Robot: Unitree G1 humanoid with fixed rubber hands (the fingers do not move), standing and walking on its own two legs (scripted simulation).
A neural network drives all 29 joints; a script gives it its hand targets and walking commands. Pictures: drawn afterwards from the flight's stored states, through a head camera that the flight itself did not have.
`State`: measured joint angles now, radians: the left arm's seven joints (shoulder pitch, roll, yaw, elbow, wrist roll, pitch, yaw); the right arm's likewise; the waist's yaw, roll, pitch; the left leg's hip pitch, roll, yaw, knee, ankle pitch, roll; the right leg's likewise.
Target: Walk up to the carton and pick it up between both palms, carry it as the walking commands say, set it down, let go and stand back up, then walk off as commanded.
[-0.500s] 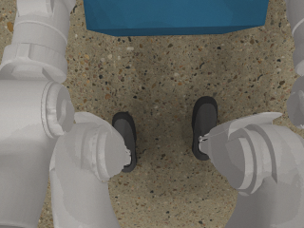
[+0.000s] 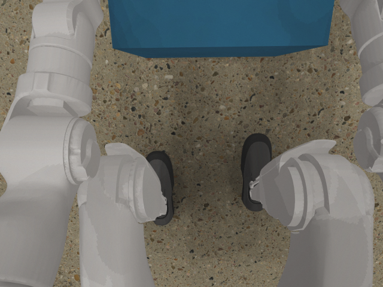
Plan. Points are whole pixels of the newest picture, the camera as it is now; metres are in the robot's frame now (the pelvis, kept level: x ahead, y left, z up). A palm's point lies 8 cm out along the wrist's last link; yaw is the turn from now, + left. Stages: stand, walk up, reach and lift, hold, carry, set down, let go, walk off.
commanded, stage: reach and lift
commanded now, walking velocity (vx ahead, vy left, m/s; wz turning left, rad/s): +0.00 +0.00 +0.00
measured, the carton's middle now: out of the picture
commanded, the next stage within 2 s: none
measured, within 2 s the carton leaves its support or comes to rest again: neither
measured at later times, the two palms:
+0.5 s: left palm out of the picture +0.58 +0.15 -0.08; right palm out of the picture +0.56 -0.23 -0.09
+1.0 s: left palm out of the picture +0.55 +0.15 +0.00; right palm out of the picture +0.54 -0.22 -0.01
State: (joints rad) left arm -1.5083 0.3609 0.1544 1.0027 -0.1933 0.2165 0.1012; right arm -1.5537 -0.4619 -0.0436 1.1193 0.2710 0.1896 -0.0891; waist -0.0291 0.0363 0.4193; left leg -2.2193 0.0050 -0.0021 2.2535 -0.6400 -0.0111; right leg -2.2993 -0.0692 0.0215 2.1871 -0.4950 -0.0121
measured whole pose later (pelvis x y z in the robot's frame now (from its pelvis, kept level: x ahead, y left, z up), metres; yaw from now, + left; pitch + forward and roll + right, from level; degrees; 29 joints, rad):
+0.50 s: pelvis +0.00 +0.00 +0.04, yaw +0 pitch +42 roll +1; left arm -1.40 0.27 0.33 0.84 0.00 0.32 0.06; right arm -1.43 -0.38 -0.25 0.93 0.05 0.32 -0.05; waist -0.03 0.03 0.21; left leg -2.22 0.00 0.00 2.11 -0.61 -0.01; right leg -2.30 -0.06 0.02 2.05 -0.48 -0.01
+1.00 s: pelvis +0.00 +0.00 +0.09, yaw +1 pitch +48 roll +2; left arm -1.25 0.16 0.45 0.69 0.13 0.38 0.01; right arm -1.25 -0.23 -0.43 0.71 -0.13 0.41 -0.01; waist -0.03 0.03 -0.01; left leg -2.17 -0.01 -0.01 1.88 -0.55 -0.02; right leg -2.23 -0.04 0.02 1.84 -0.44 0.00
